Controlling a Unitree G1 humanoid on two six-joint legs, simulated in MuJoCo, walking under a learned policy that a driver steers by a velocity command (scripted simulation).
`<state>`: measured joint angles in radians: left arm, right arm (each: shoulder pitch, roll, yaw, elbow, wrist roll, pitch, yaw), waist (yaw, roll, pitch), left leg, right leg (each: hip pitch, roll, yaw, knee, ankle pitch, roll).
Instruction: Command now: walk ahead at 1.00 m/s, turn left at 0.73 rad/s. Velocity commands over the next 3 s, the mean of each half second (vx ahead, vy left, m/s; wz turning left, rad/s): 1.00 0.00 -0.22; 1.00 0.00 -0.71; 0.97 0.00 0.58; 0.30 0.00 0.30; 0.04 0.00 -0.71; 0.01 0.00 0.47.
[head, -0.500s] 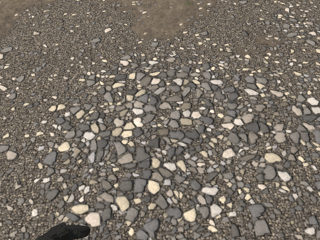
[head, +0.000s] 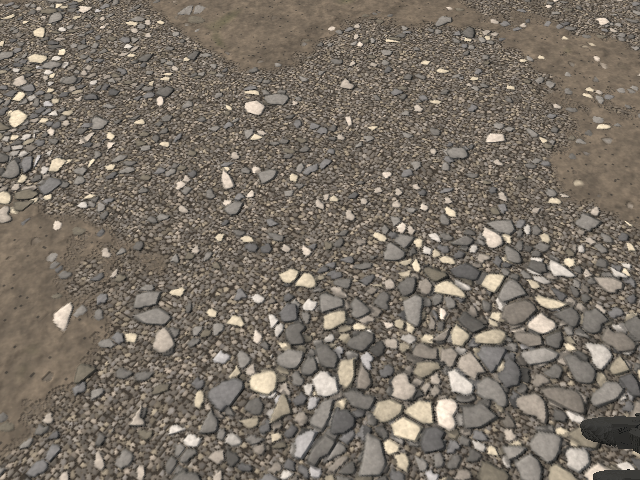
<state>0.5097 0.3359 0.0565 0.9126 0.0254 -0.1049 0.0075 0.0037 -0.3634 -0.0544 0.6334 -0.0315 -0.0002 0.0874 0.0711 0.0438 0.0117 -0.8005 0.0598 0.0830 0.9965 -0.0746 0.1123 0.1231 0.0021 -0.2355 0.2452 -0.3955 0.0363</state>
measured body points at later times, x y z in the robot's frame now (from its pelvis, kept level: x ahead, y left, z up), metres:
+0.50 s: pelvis +0.48 -0.02 -0.01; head +0.51 -0.03 +0.44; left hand +0.69 +0.21 -0.11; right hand +0.41 -0.29 -0.15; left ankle +0.27 +0.06 -0.72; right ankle +0.70 -0.13 -0.68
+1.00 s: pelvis +0.95 -0.14 -0.01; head +0.98 -0.17 +0.44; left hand +1.06 +0.15 -0.12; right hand +1.08 -0.45 -0.07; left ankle +1.17 -0.13 -0.72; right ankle +0.71 -0.09 -0.71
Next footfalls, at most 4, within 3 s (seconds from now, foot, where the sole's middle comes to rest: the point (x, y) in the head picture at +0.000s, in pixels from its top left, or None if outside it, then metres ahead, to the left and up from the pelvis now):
0.12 left None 0.31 0.06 -0.76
0.56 right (406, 364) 0.74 -0.10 -0.76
1.02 left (421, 214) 1.20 -0.15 -0.76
1.42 right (535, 156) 1.45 -0.50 -0.76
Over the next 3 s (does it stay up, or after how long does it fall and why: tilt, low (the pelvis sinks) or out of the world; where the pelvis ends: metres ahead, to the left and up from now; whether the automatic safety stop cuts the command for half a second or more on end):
stays up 1.73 -0.40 0.02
